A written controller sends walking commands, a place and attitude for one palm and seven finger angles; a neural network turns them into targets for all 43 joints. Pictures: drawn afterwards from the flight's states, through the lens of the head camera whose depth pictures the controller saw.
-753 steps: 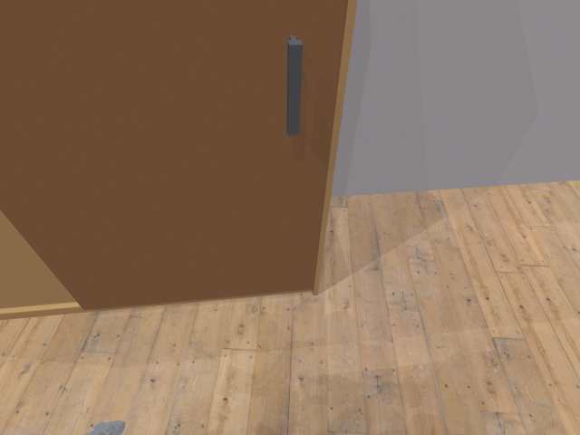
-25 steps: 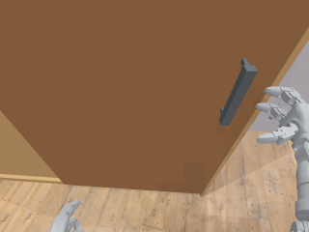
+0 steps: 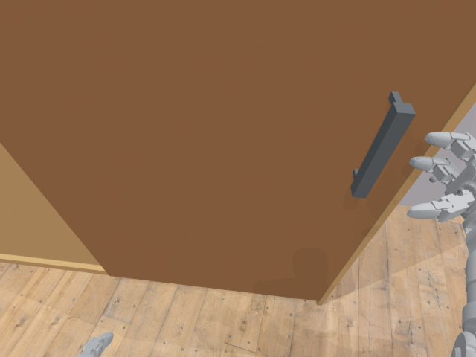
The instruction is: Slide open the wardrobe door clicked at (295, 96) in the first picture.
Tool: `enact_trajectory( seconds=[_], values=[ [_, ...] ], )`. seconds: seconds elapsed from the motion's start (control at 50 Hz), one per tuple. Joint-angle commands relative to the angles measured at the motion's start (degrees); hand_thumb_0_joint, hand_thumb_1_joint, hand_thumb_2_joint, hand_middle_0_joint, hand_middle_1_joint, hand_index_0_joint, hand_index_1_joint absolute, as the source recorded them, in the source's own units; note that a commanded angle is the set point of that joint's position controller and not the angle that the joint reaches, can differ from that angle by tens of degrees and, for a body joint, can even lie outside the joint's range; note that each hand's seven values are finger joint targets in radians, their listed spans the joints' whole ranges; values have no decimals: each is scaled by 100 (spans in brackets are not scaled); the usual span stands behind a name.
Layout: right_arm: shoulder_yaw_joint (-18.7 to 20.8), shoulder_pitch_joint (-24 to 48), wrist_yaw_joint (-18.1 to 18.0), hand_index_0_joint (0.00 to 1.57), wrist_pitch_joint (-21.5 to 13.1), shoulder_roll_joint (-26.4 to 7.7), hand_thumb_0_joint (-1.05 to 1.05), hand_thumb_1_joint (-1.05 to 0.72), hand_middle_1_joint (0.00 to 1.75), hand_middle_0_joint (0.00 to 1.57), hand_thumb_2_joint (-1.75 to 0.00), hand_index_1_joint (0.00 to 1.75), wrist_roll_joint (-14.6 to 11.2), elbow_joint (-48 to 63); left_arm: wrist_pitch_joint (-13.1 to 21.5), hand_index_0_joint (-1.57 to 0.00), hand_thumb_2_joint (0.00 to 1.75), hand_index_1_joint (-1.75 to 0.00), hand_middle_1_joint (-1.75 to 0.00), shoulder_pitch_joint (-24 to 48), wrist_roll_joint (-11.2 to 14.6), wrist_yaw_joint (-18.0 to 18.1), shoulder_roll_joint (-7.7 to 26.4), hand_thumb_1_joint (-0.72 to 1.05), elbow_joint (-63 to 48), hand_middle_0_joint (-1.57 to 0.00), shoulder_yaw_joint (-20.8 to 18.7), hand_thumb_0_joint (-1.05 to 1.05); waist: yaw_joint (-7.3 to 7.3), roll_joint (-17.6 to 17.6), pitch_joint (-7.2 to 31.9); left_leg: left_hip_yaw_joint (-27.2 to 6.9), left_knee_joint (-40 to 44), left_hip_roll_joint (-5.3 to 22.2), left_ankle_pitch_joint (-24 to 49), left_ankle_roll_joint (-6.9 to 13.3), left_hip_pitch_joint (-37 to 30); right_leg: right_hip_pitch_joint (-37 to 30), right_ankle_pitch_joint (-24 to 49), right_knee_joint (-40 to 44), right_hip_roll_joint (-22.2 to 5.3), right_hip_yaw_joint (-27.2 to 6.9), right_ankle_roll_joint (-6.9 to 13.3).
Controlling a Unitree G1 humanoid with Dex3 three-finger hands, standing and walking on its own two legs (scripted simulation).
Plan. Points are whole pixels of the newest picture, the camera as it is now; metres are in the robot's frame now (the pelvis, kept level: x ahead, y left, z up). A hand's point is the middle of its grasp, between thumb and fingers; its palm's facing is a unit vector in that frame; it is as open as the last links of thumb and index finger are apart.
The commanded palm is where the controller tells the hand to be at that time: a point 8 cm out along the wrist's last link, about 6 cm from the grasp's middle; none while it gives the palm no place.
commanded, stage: move the hooked fingers beside the handle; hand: right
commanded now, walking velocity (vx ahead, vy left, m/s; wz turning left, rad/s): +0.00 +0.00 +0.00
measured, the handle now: (375, 148) +0.45 -0.18 +0.14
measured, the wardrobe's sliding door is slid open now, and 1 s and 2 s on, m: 0.00 0.00 0.00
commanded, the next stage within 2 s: none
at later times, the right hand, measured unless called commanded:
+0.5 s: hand (429, 182) +0.39 -0.25 +0.13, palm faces +0.05 +1.00 -0.01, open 14.0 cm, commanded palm +0.36 -0.30 +0.15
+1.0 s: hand (439, 178) +0.37 -0.25 +0.16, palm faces +0.03 +1.00 -0.02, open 14.0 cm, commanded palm +0.35 -0.30 +0.15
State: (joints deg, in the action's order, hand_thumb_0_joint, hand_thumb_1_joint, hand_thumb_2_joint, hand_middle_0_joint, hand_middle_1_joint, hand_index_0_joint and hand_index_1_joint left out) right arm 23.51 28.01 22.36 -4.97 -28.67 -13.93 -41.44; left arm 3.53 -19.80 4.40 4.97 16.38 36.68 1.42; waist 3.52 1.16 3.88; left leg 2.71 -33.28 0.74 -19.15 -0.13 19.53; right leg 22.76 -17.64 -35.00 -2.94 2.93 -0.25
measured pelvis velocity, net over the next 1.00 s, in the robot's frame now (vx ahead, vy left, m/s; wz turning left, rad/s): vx -0.01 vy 0.00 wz -0.02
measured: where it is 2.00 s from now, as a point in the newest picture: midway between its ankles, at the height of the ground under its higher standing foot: outside the picture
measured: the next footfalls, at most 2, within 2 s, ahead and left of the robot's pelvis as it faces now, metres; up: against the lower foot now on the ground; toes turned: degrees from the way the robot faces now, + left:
none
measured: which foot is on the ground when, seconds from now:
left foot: down 0.00-1.00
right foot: down 0.00-1.00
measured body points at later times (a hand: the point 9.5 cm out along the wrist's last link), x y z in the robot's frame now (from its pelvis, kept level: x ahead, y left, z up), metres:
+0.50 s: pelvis -0.01 -0.01 +0.00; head +0.01 -0.01 +0.45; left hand +0.12 +0.25 -0.10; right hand +0.38 -0.30 +0.14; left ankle -0.03 +0.12 -0.73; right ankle +0.00 -0.12 -0.73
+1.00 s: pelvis -0.01 +0.00 +0.00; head +0.00 +0.00 +0.45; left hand +0.11 +0.26 -0.10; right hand +0.37 -0.30 +0.16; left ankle -0.03 +0.12 -0.73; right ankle +0.00 -0.12 -0.73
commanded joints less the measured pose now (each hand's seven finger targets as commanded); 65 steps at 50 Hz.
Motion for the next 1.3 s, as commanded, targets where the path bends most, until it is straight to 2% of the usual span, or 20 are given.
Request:
enact_trajectory(
  seconds=[0.0,0.08,0.26,0.32,0.42,0.46,0.54,0.62,0.68,0.72,0.84,0.9,0.98,1.02,1.1,1.12,1.18,1.2,1.22,1.28],
  values=[
    [240,2418,-16,30,-342,-1614,0,50,120,30,-30,120,-130,1445,295,-20,90,-30,-30,224,28,107,819,90,-753,-20,-328,0,-47,381,1303,-42,381,-114,1862,103,-43,-1105,1482,282,214,-250,266],
    [114,2568,-98,30,-425,-1431,0,50,120,30,-30,120,-159,1917,351,-20,90,-30,-30,270,-5,127,771,90,-765,-20,-310,0,-27,562,1670,-18,353,-132,1891,125,-53,-1477,1695,248,192,-333,252],
    [-159,2254,-230,30,-3,-1079,0,50,120,30,-30,120,-84,1378,327,-20,90,-30,-30,370,23,97,765,90,-773,-20,-260,0,-70,259,1182,51,369,-92,1766,128,76,-1173,1557,334,188,-364,219],
    [-18,2135,-318,30,-21,-1193,0,50,120,30,-30,120,-109,1470,291,-20,90,-30,-30,380,17,92,784,90,-837,-20,-270,0,-119,-5,1326,52,366,-93,1753,128,-48,-1138,1551,315,173,-355,228],
    [230,2674,-397,30,-318,-1570,0,50,120,30,-30,120,-81,1812,291,-20,90,-30,-30,395,-12,125,772,90,-796,-20,-246,0,-71,186,1564,-14,346,-100,1785,123,-145,-1268,1591,278,167,-344,235],
    [125,2722,-390,30,-409,-1441,0,50,120,30,-30,120,-23,1983,331,-20,90,-30,-30,423,-31,109,719,90,-820,-20,-232,0,-81,527,1703,-22,312,-106,1868,137,-147,-1467,1747,278,180,-369,224],
    [55,2378,-273,30,-346,-1295,0,50,120,30,-30,120,-90,1974,354,-20,90,-30,-30,400,-17,104,725,90,-792,-20,-251,0,-101,576,1778,1,312,-112,2085,145,-219,-1562,1999,247,164,-379,216],
    [-27,1683,-128,30,52,-1081,0,50,120,30,-30,120,-230,1364,312,-20,90,-30,-30,403,39,102,779,90,-809,-20,-264,0,-151,120,1244,55,415,-103,1887,133,-178,-1091,1572,327,184,-325,231],
    [-26,1947,-132,30,201,-1161,0,50,120,30,-30,120,-221,1188,278,-20,90,-30,-30,383,50,117,826,90,-802,-20,-273,0,-83,-148,943,47,455,-90,1625,92,40,-836,1215,370,201,-322,230],
    [237,2000,-218,30,48,-1504,0,50,120,30,-30,120,-173,1475,268,-20,90,-30,-30,368,28,113,848,90,-823,-20,-301,0,-150,-80,1215,18,408,-82,1691,117,-124,-913,1377,317,198,-312,245],
    [239,2661,-318,30,-589,-1542,0,50,120,30,-30,120,-133,2532,372,-20,90,-30,-30,428,-37,112,713,90,-794,-20,-259,0,-41,606,1883,-66,346,-144,1932,120,-255,-1587,1750,238,189,-343,259],
    [79,2296,-231,30,-446,-1284,0,50,120,30,-30,120,-190,2183,426,-20,90,-30,-30,466,-2,127,707,90,-749,-20,-245,0,-78,708,1551,-5,371,-127,1808,144,-135,-1505,1634,299,185,-382,219],
    [-153,1852,-93,30,219,-1049,0,50,120,30,-30,120,-205,1019,341,-20,90,-30,-30,421,69,143,802,90,-721,-20,-243,0,-57,56,756,36,505,-89,1469,97,130,-851,1042,409,205,-323,229],
    [-94,1698,-97,30,350,-1122,0,50,120,30,-30,120,-187,829,293,-20,90,-30,-30,393,73,132,848,90,-772,-20,-259,0,-123,-177,734,37,512,-69,1401,98,111,-716,1007,392,218,-301,244],
    [-107,2644,-262,30,-50,-1222,0,50,120,30,-30,120,-132,1520,302,-20,90,-30,-30,405,22,115,787,90,-828,-20,-257,0,-8,-4,1286,-20,422,-90,1434,92,99,-1011,1133,294,220,-339,248],
    [142,2822,-333,30,-280,-1540,0,50,120,30,-30,120,-153,1814,314,-20,90,-30,-30,394,5,126,795,90,-806,-20,-273,0,-38,-29,1499,-41,393,-102,1547,103,-65,-1096,1290,242,201,-342,265],
    [341,3019,-418,30,-739,-1682,0,50,120,30,-30,120,-108,2426,382,-20,90,-30,-30,423,-46,119,711,90,-807,-20,-252,0,-92,530,2241,-89,262,-127,1943,118,-378,-1635,1757,189,208,-361,245],
    [194,2979,-408,30,-792,-1520,0,50,120,30,-30,120,-93,2475,413,-20,90,-30,-30,464,-43,109,683,90,-799,-20,-238,0,-79,776,2191,-78,262,-122,1951,128,-299,-1742,1819,195,198,-367,226],
    [204,2776,-397,30,-753,-1519,0,50,120,30,-30,120,-116,2362,417,-20,90,-30,-30,420,-45,110,700,90,-758,-20,-242,0,-73,636,2167,-80,286,-124,1991,120,-342,-1683,1843,175,185,-344,251],
    [42,2307,-252,30,-290,-1309,0,50,120,30,-30,120,-106,1355,371,-20,90,-30,-30,410,20,113,743,90,-667,-20,-228,0,-59,451,1282,-42,413,-102,1733,110,-78,-1143,1327,308,209,-306,238]
  ],
)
